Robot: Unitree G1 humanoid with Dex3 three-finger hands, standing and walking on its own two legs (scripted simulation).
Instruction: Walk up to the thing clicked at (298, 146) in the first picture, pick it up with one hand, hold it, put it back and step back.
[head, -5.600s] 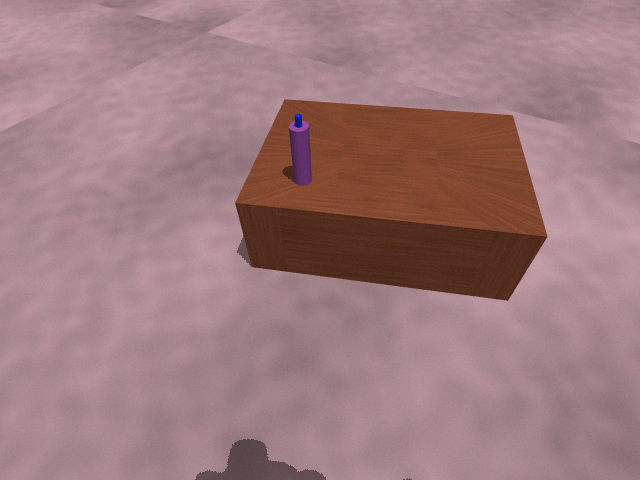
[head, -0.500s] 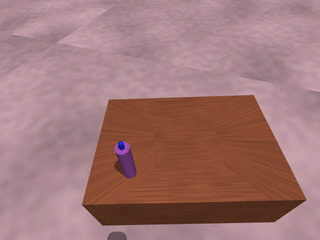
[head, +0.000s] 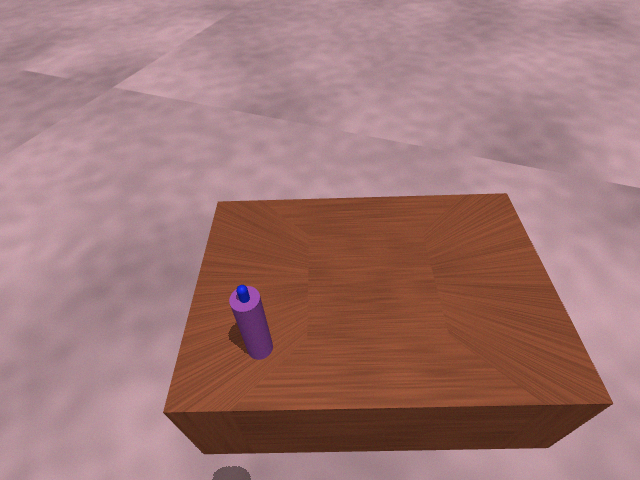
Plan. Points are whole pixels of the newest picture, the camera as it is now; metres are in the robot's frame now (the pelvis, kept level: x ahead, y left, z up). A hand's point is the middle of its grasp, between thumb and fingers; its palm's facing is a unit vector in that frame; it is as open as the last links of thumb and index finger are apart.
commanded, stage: stand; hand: left
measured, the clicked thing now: (251, 320) +0.51 +0.20 -0.29
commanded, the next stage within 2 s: go down in 0.82 s
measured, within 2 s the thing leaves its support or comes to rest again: neither
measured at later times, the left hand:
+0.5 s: hand out of the picture +0.07 +0.26 -0.16, palm faces -0.02 -0.94 -0.35, open 7.4 cm
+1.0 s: hand out of the picture +0.10 +0.25 -0.15, palm faces +0.04 -0.94 -0.34, open 7.8 cm
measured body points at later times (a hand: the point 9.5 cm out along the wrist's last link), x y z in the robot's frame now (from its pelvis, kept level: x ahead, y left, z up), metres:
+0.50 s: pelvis +0.00 +0.00 +0.00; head +0.01 +0.00 +0.45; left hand +0.07 +0.30 -0.13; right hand +0.07 -0.30 -0.14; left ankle -0.04 +0.13 -0.75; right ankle +0.02 -0.12 -0.75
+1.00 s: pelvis +0.00 +0.00 +0.00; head +0.02 +0.00 +0.45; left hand +0.10 +0.30 -0.13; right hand +0.08 -0.29 -0.13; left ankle -0.04 +0.13 -0.75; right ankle +0.02 -0.12 -0.75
